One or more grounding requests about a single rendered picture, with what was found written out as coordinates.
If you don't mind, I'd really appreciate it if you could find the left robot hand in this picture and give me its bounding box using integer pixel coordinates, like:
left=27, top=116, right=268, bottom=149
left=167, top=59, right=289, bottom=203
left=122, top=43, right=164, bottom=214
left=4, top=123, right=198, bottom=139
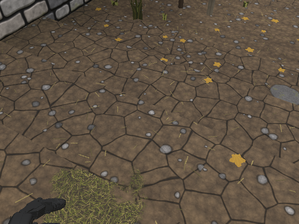
left=8, top=197, right=66, bottom=224

